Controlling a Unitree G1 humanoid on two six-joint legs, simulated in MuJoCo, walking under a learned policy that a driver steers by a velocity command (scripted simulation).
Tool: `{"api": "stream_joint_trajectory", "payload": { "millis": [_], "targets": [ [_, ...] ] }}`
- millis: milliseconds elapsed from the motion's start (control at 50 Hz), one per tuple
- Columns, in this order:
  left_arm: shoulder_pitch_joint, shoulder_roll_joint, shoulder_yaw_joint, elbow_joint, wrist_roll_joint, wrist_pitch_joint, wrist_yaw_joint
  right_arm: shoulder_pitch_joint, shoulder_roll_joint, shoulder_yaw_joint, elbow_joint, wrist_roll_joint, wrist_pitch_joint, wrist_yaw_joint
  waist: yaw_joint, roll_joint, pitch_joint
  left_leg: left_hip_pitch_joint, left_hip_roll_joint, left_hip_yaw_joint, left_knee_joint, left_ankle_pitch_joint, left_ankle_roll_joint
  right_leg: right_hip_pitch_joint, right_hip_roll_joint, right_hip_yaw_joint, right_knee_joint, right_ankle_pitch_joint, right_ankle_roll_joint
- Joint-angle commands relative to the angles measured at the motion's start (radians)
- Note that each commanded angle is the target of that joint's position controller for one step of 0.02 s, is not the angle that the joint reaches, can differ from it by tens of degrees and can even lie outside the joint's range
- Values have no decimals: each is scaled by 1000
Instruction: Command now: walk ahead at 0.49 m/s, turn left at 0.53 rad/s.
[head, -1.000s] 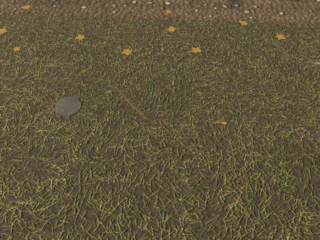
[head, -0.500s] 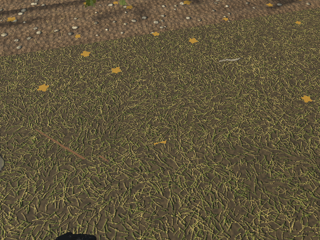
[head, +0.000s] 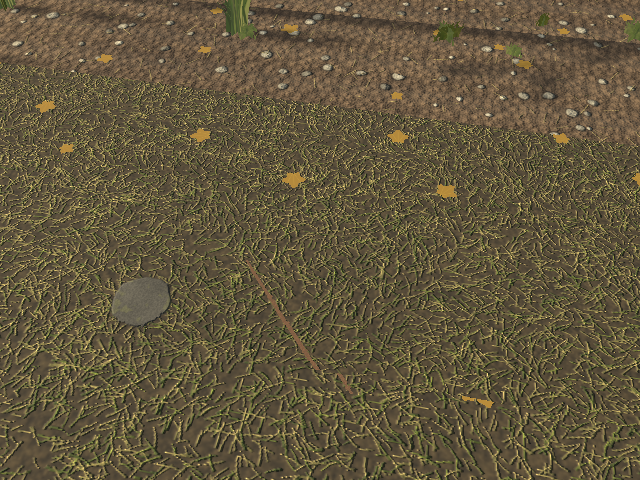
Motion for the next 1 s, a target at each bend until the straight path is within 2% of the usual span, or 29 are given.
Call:
{"api": "stream_joint_trajectory", "payload": {
  "millis": [20, 100, 200, 240, 260, 280, 300, 320, 360, 380, 440, 480, 560, 600, 640, 660, 680, 700, 720, 740, 760, 800, 820, 860, 900, 920, 960, 980, 1000],
  "targets": [
    [59, 77, -8, -1, -2, -15, -13, -32, -68, -16, -61, -3, 13, -9, -31, -68, 158, 26, 12, 4, -91, 12, 5, -95, -306, 184, -82, 240, -172],
    [191, 96, -1, 76, -35, 15, 25, -180, -21, 7, -81, -8, 15, -5, 66, -35, 220, -87, 17, 56, -283, -121, -23, 153, -320, 201, -7, 226, -157],
    [161, 156, 24, 106, -32, 36, 15, -100, -91, -26, 4, -1, -5, -26, 5, 23, 141, 223, -42, 132, -346, -272, -15, 143, -270, 97, 181, 584, -111],
    [132, 181, 19, 108, 36, 42, -33, 255, -214, -92, 102, 30, -40, -47, -154, 30, -9, 820, -102, 166, -222, -79, 66, -165, -236, 46, 532, 668, -28],
    [269, 66, -7, 100, 36, 28, -63, 509, -326, -133, 156, 22, -25, -46, -153, 140, -299, 1425, 9, -5, 106, 450, 245, -519, -149, 37, 864, 249, 85],
    [177, 109, -17, 23, -15, 26, -97, 699, -313, -137, 220, 41, -10, -40, -285, 160, -530, 1747, 235, -388, 52, 517, 461, -765, -19, 129, 1270, -335, 163],
    [-124, 169, 11, -53, -78, 14, -105, 778, -257, -133, 255, 26, -5, -50, -402, 1, -371, 1639, 224, -466, -90, 287, 397, -1003, -10, 235, 1405, -325, 150],
    [-301, 163, 6, -141, -94, -18, -91, 640, -230, -129, 221, 42, -8, -67, -381, -50, -162, 1352, 199, -394, -183, 2, 329, -1062, -89, 328, 1231, -251, 114],
    [-271, 184, 24, -149, -45, -26, -47, 376, -87, -73, 164, 44, -17, -66, -170, -105, -18, 843, 182, -300, -293, 79, 284, -839, -194, 380, 841, 1, 46],
    [-249, 132, 18, -127, -40, -10, -42, 270, -70, -61, 133, 45, -28, -57, -98, -71, 53, 563, 172, -208, -387, 115, 281, -685, -223, 339, 668, 81, 28],
    [-163, 47, -8, -102, -46, 55, -59, 232, -127, -78, 124, 40, -57, -36, -21, -35, 48, 278, 119, -135, -529, -131, 273, -438, -220, 282, 393, 162, 34],
    [-248, 51, -17, -124, -52, 62, -68, 216, -154, -93, 117, 32, -63, -22, -47, -53, 38, 292, 104, -88, -531, -147, 236, -402, -189, 276, 260, 362, 4],
    [-413, 156, 23, -160, -62, 49, -79, 230, -141, -84, 121, -5, -46, -31, -78, -23, 29, 429, 66, 46, -477, -249, 130, -414, -113, 273, 225, 597, -46],
    [-454, 188, 40, -176, -61, 42, -73, 246, -158, -87, 124, -4, -43, -40, -81, -17, 49, 474, 65, 90, -447, -273, 93, -371, -84, 243, 225, 541, -55],
    [-240, 253, 84, -112, -55, 17, -69, 203, -210, -97, 86, -11, -47, -40, 14, -18, 1, 345, -9, 187, -244, -54, 34, -12, 31, 126, 351, 434, -62],
    [-132, 325, 115, -92, -84, 0, -59, 210, -209, -101, 97, 1, -53, -26, 54, -104, -40, 319, -45, 199, 15, -119, -3, 116, 28, 227, 213, 447, -100],
    [10, 366, 122, -74, -79, 2, -41, 403, -67, -63, 124, -28, -50, -6, 12, -286, -260, 202, -142, 178, 403, -647, -87, 425, -138, 538, 168, 695, -313],
    [154, 332, 95, -46, -73, 2, -56, 471, -3, -38, 117, -11, -54, 13, 25, -310, -423, -20, -249, 47, 717, -1082, -113, 610, -341, 1024, -24, 523, -487],
    [132, 293, 102, -19, -66, -17, -54, 220, -91, -53, 49, 30, -48, -3, 97, -186, -140, -237, -207, -72, 737, -997, -70, 406, -307, 1071, -142, 111, -362],
    [0, 258, 92, -41, -85, -24, -54, 128, -136, -59, 29, 31, -47, -40, 63, -114, -23, -230, -147, -76, 740, -902, -60, 190, -280, 997, -151, -23, -320],
    [-109, 202, 70, -65, -82, -24, -52, 139, -136, -50, 21, 12, -43, -71, -7, -57, -57, -112, -97, -101, 674, -812, -53, 15, -262, 973, -155, 40, -335],
    [-249, 128, 35, -83, -61, -28, -48, 158, -54, -15, 9, -28, -21, -101, -118, -59, -24, 66, -23, -118, 534, -741, -58, -289, -217, 879, -208, 75, -315],
    [-309, 131, 34, -105, -73, -35, -45, 158, -62, -17, -2, -22, -5, -107, -137, -68, -36, 106, -21, -102, 491, -779, -75, -350, -192, 833, -239, 84, -304],
    [-291, 158, 45, -106, -84, -45, -43, 147, -80, -21, -23, -1, 2, -113, -121, -47, -45, 157, -21, -53, 364, -732, -124, -397, -150, 718, -249, 158, -280],
    [-198, 173, 53, -80, -65, -40, -48, 87, -34, -5, -46, 8, 8, -103, -82, -68, -26, 193, -30, 23, 269, -588, -145, -444, -89, 600, -190, 276, -249],
    [-140, 157, 51, -64, -46, -35, -47, 84, -12, 7, -52, -3, 10, -89, -74, -77, -33, 213, -25, 14, 286, -451, -132, -458, -68, 591, -121, 304, -234],
    [-61, 180, 58, -71, -40, -30, -51, 71, -37, 0, -79, -9, 4, -63, -62, -94, -38, 235, -72, 78, 338, -453, -124, -472, -47, 594, -26, 386, -242],
    [43, 131, 49, -24, -23, -33, -35, -7, -50, -1, -104, -5, -5, -62, -3, -84, -9, -31, -36, -67, 263, -374, -135, -216, -84, 714, 59, 308, -259],
    [180, 113, 49, 7, -42, -34, -11, -77, -64, -2, -117, -14, -15, -66, 74, -101, 5, -313, -42, -91, 150, -361, -142, 81, -113, 763, 128, 227, -270]
  ]
}}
